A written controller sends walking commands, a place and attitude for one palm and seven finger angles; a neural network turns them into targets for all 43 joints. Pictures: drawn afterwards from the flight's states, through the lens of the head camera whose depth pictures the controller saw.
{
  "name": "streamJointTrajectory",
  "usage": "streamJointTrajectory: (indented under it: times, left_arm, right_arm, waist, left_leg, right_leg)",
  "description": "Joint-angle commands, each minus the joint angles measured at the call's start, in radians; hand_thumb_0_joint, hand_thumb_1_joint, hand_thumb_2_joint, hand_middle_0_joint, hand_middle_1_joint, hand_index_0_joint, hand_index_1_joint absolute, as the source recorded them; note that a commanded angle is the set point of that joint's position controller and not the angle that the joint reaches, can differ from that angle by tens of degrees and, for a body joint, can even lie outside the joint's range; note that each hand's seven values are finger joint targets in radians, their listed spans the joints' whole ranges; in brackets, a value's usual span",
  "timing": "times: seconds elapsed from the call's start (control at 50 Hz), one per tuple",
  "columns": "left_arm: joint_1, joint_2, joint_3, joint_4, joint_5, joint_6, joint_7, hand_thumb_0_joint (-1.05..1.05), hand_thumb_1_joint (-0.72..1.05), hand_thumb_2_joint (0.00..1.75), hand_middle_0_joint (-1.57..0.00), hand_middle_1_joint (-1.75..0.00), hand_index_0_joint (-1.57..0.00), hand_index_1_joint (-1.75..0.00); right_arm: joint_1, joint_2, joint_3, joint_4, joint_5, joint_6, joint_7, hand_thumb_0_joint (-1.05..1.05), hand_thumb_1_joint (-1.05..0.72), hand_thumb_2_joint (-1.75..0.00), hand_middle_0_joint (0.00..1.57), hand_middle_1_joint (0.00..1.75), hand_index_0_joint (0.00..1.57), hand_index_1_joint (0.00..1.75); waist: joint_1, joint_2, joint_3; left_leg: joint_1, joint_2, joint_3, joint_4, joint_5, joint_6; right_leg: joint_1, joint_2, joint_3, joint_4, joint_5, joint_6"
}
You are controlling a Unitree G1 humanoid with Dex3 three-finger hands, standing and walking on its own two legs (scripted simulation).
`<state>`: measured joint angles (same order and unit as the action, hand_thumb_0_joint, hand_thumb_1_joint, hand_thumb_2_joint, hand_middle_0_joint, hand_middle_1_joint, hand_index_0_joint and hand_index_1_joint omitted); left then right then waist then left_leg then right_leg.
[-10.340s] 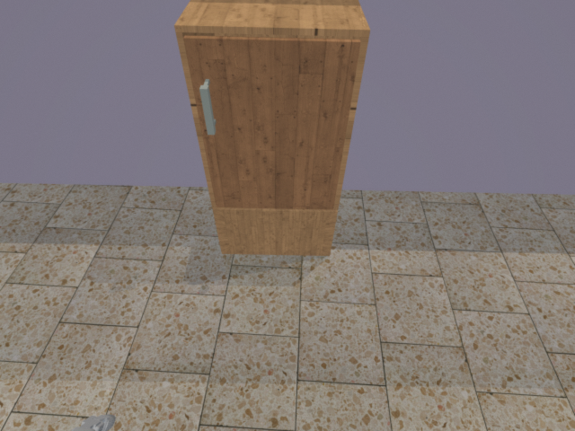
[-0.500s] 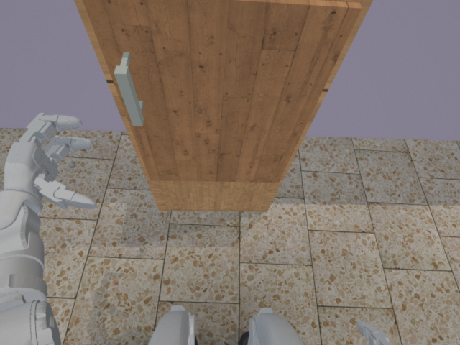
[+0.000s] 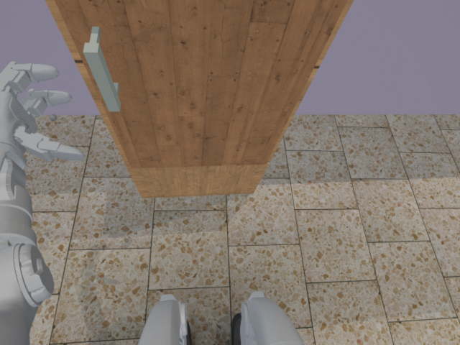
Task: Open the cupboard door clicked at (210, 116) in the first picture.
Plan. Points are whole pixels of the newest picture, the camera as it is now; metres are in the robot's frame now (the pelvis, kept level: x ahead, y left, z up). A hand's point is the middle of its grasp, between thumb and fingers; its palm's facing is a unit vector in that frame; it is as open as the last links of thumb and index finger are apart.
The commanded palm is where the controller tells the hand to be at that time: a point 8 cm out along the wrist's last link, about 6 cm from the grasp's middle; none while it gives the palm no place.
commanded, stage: move the hooked fingers beside the handle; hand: left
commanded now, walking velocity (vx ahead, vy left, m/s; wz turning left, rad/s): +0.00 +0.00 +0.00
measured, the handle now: (105, 72) +0.56 +0.20 +0.06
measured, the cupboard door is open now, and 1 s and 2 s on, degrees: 0 0 0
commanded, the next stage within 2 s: slide the fingers in behind the handle in 1.10 s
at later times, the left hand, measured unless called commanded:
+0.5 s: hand (70, 97) +0.52 +0.25 +0.04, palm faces +0.03 -1.00 -0.02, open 13.9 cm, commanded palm +0.50 +0.29 +0.06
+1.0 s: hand (64, 102) +0.50 +0.25 +0.06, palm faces +0.06 -1.00 -0.02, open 13.9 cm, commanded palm +0.49 +0.29 +0.06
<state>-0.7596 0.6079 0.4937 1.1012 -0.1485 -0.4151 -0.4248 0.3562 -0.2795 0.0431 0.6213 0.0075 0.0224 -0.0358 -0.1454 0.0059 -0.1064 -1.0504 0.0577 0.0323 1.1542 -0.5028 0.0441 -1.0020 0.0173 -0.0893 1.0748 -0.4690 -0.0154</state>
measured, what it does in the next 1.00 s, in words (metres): stands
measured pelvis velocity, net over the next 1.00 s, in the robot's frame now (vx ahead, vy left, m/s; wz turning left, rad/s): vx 0.00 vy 0.00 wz -0.01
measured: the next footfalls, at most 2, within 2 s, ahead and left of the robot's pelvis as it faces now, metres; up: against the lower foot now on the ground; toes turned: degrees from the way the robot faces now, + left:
none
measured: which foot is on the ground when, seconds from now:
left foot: down 0.00-1.00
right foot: down 0.00-1.00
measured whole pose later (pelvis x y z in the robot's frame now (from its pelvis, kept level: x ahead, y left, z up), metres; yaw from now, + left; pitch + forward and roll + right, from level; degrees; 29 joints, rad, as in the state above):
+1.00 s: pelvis +0.00 +0.00 +0.00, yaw +0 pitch +24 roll -5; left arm -0.86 0.64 0.49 1.16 -0.10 -0.43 -0.37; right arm 0.34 -0.28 0.05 0.59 -0.01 0.08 -0.02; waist -0.18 0.01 -0.11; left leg -1.09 0.07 0.02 1.17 -0.51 0.04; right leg -1.04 0.03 -0.10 1.08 -0.47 -0.02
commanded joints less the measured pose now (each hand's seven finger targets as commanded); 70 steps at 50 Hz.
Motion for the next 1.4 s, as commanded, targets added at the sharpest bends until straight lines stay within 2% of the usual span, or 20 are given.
streamJointTrajectory:
  times: [0.0, 0.1, 0.16, 0.26, 0.32, 0.36, 0.38, 0.46, 0.54, 0.58, 0.7, 0.82, 0.88, 0.96, 1.02, 1.12, 1.16, 1.26, 1.34, 1.38]
  left_arm:
    - [-0.430, 0.282, 0.009, -0.164, -0.023, -0.046, -0.008, 0.00, -0.50, 0.30, -0.30, -1.20, -0.30, -1.20]
    - [-0.477, 0.324, 0.019, -0.111, -0.003, -0.025, 0.003, 0.00, -0.50, 0.30, -0.30, -1.20, -0.30, -1.20]
    - [-0.570, 0.332, 0.008, -0.149, 0.013, -0.044, 0.020, 0.00, -0.50, 0.30, -0.30, -1.20, -0.30, -1.20]
    - [-0.610, 0.378, 0.031, -0.105, 0.032, -0.040, 0.037, 0.00, -0.50, 0.30, -0.30, -1.20, -0.30, -1.20]
    - [-0.525, 0.386, 0.041, -0.045, 0.043, -0.007, 0.035, 0.00, -0.50, 0.30, -0.30, -1.20, -0.30, -1.20]
    - [-0.495, 0.407, 0.052, -0.067, 0.051, 0.000, 0.031, 0.00, -0.50, 0.30, -0.30, -1.20, -0.30, -1.20]
    - [-0.484, 0.367, 0.028, -0.077, 0.047, 0.003, 0.029, 0.00, -0.50, 0.30, -0.30, -1.20, -0.30, -1.20]
    - [-0.511, 0.453, 0.113, -0.184, 0.022, -0.028, 0.036, 0.00, -0.50, 0.30, -0.30, -1.20, -0.30, -1.20]
    - [-0.525, 0.408, 0.090, -0.243, 0.014, -0.057, 0.037, 0.00, -0.50, 0.30, -0.30, -1.20, -0.30, -1.20]
    - [-0.483, 0.343, 0.046, -0.249, 0.014, -0.052, 0.033, 0.00, -0.50, 0.30, -0.30, -1.20, -0.30, -1.20]
    - [-0.402, 0.235, -0.023, -0.119, -0.006, 0.013, 0.014, 0.00, -0.50, 0.30, -0.30, -1.20, -0.30, -1.20]
    - [-0.495, 0.307, 0.018, -0.157, 0.006, -0.053, 0.056, 0.00, -0.50, 0.30, -0.30, -1.20, -0.30, -1.20]
    - [-0.530, 0.361, 0.054, -0.201, 0.019, -0.098, 0.071, 0.00, -0.50, 0.30, -0.30, -1.20, -0.30, -1.20]
    - [-0.529, 0.330, 0.012, -0.135, 0.031, -0.080, 0.054, 0.00, -0.50, 0.30, -0.30, -1.20, -0.30, -1.20]
    - [-0.521, 0.294, -0.021, -0.090, 0.021, -0.037, 0.036, 0.00, -0.50, 0.30, -0.30, -1.20, -0.30, -1.20]
    - [-0.528, 0.300, -0.002, -0.126, 0.006, -0.034, 0.034, 0.00, -0.50, 0.30, -0.30, -1.20, -0.30, -1.20]
    - [-0.545, 0.347, 0.031, -0.129, 0.006, -0.044, 0.043, 0.00, -0.50, 0.30, -0.30, -1.20, -0.30, -1.20]
    - [-0.506, 0.348, 0.043, -0.151, 0.017, -0.055, 0.062, 0.00, -0.50, 0.30, -0.30, -1.20, -0.30, -1.20]
    - [-0.502, 0.284, -0.002, -0.161, 0.018, -0.046, 0.067, 0.00, -0.50, 0.30, -0.30, -1.20, -0.30, -1.20]
    - [-0.488, 0.295, 0.016, -0.171, 0.015, -0.042, 0.076, 0.00, -0.50, 0.30, -0.30, -1.20, -0.30, -1.20]
  right_arm:
    - [0.148, -0.197, -0.071, -0.050, 0.001, -0.010, -0.013, 0.00, -0.90, -0.90, 0.20, 0.30, 0.20, 0.30]
    - [0.173, -0.205, -0.065, -0.048, -0.003, 0.008, -0.015, 0.00, -0.90, -0.90, 0.20, 0.30, 0.20, 0.30]
    - [0.186, -0.205, -0.063, -0.043, -0.011, 0.010, -0.011, 0.00, -0.90, -0.90, 0.20, 0.30, 0.20, 0.30]
    - [0.204, -0.208, -0.056, -0.035, -0.018, 0.021, -0.006, 0.00, -0.90, -0.90, 0.20, 0.30, 0.20, 0.30]
    - [0.213, -0.211, -0.053, -0.051, -0.018, 0.034, 0.000, 0.00, -0.90, -0.90, 0.20, 0.30, 0.20, 0.30]
    - [0.222, -0.212, -0.051, -0.067, -0.020, 0.043, 0.002, 0.00, -0.90, -0.90, 0.20, 0.30, 0.20, 0.30]
    - [0.218, -0.206, -0.053, -0.072, -0.018, 0.048, 0.007, 0.00, -0.90, -0.90, 0.20, 0.30, 0.20, 0.30]
    - [0.221, -0.211, -0.062, -0.079, -0.021, 0.051, 0.006, 0.00, -0.90, -0.90, 0.20, 0.30, 0.20, 0.30]
    - [0.217, -0.198, -0.066, -0.064, -0.019, 0.049, 0.011, 0.00, -0.90, -0.90, 0.20, 0.30, 0.20, 0.30]
    - [0.218, -0.193, -0.069, -0.059, -0.016, 0.053, 0.016, 0.00, -0.90, -0.90, 0.20, 0.30, 0.20, 0.30]
    - [0.207, -0.191, -0.070, -0.053, -0.008, 0.065, 0.013, 0.00, -0.90, -0.90, 0.20, 0.30, 0.20, 0.30]
    - [0.186, -0.190, -0.065, -0.063, -0.013, 0.053, 0.008, 0.00, -0.90, -0.90, 0.20, 0.30, 0.20, 0.30]
    - [0.176, -0.192, -0.067, -0.062, -0.016, 0.045, 0.006, 0.00, -0.90, -0.90, 0.20, 0.30, 0.20, 0.30]
    - [0.169, -0.194, -0.060, -0.053, -0.011, 0.048, 0.006, 0.00, -0.90, -0.90, 0.20, 0.30, 0.20, 0.30]
    - [0.168, -0.200, -0.058, -0.056, -0.007, 0.049, 0.003, 0.00, -0.90, -0.90, 0.20, 0.30, 0.20, 0.30]
    - [0.180, -0.201, -0.060, -0.057, -0.011, 0.047, 0.000, 0.00, -0.90, -0.90, 0.20, 0.30, 0.20, 0.30]
    - [0.185, -0.202, -0.056, -0.053, -0.012, 0.046, 0.000, 0.00, -0.90, -0.90, 0.20, 0.30, 0.20, 0.30]
    - [0.193, -0.196, -0.060, -0.056, -0.015, 0.045, 0.006, 0.00, -0.90, -0.90, 0.20, 0.30, 0.20, 0.30]
    - [0.191, -0.185, -0.060, -0.060, -0.013, 0.049, 0.013, 0.00, -0.90, -0.90, 0.20, 0.30, 0.20, 0.30]
    - [0.194, -0.189, -0.064, -0.058, -0.014, 0.051, 0.015, 0.00, -0.90, -0.90, 0.20, 0.30, 0.20, 0.30]
  waist:
    - [-0.017, 0.172, -0.460]
    - [-0.033, 0.151, -0.448]
    - [-0.046, 0.227, -0.498]
    - [-0.056, 0.242, -0.529]
    - [-0.044, 0.198, -0.511]
    - [-0.026, 0.217, -0.539]
    - [-0.027, 0.228, -0.538]
    - [-0.018, 0.206, -0.603]
    - [-0.023, 0.246, -0.608]
    - [-0.018, 0.277, -0.609]
    - [-0.043, 0.151, -0.439]
    - [-0.037, 0.162, -0.435]
    - [-0.030, 0.210, -0.511]
    - [-0.043, 0.239, -0.496]
    - [-0.055, 0.207, -0.457]
    - [-0.045, 0.179, -0.529]
    - [-0.042, 0.181, -0.528]
    - [-0.028, 0.187, -0.553]
    - [-0.030, 0.223, -0.529]
    - [-0.026, 0.200, -0.537]
  left_leg:
    - [0.420, -0.012, -0.115, -0.130, 0.414, -0.017]
    - [0.385, -0.010, -0.119, -0.119, 0.407, -0.012]
    - [0.444, -0.005, -0.135, -0.109, 0.435, -0.019]
    - [0.439, -0.002, -0.137, -0.082, 0.482, -0.020]
    - [0.390, -0.006, -0.128, -0.086, 0.470, -0.014]
    - [0.410, -0.005, -0.128, -0.091, 0.518, -0.016]
    - [0.422, -0.005, -0.127, -0.094, 0.525, -0.018]
    - [0.417, -0.004, -0.120, -0.087, 0.539, -0.012]
    - [0.472, -0.002, -0.123, -0.091, 0.565, -0.015]
    - [0.536, 0.001, -0.128, -0.101, 0.610, -0.023]
    - [0.434, -0.006, -0.111, -0.129, 0.501, -0.010]
    - [0.378, -0.015, -0.102, -0.116, 0.421, -0.010]
    - [0.426, -0.013, -0.107, -0.100, 0.463, -0.016]
    - [0.438, -0.009, -0.116, -0.100, 0.434, -0.020]
    - [0.403, -0.011, -0.118, -0.107, 0.391, -0.014]
    - [0.406, -0.011, -0.122, -0.093, 0.425, -0.012]
    - [0.390, -0.009, -0.120, -0.089, 0.425, -0.011]
    - [0.388, -0.012, -0.109, -0.088, 0.448, -0.010]
    - [0.408, -0.012, -0.108, -0.099, 0.447, -0.012]
    - [0.410, -0.012, -0.107, -0.102, 0.451, -0.012]
  right_leg:
    - [0.102, 0.025, 0.046, -0.113, 0.248, -0.005]
    - [0.083, 0.028, 0.043, -0.107, 0.242, -0.005]
    - [0.029, 0.029, 0.039, -0.095, 0.228, -0.008]
    - [0.026, 0.031, 0.039, -0.080, 0.257, -0.006]
    - [0.063, 0.033, 0.039, -0.085, 0.273, -0.005]
    - [0.082, 0.032, 0.037, -0.078, 0.302, -0.006]
    - [0.073, 0.032, 0.035, -0.082, 0.303, -0.006]
    - [0.140, 0.037, 0.047, -0.080, 0.349, -0.001]
    - [0.130, 0.041, 0.046, -0.087, 0.356, -0.004]
    - [0.103, 0.043, 0.039, -0.102, 0.349, -0.005]
    - [0.105, 0.041, 0.032, -0.138, 0.320, 0.000]
    - [0.114, 0.037, 0.050, -0.120, 0.277, -0.005]
    - [0.123, 0.036, 0.057, -0.103, 0.298, -0.008]
    - [0.074, 0.036, 0.050, -0.100, 0.258, -0.008]
    - [0.065, 0.034, 0.046, -0.112, 0.235, -0.005]
    - [0.085, 0.034, 0.047, -0.098, 0.265, -0.003]
    - [0.094, 0.035, 0.051, -0.094, 0.268, -0.003]
    - [0.131, 0.037, 0.056, -0.093, 0.303, -0.003]
    - [0.113, 0.037, 0.050, -0.097, 0.292, -0.007]
    - [0.128, 0.038, 0.051, -0.105, 0.301, -0.003]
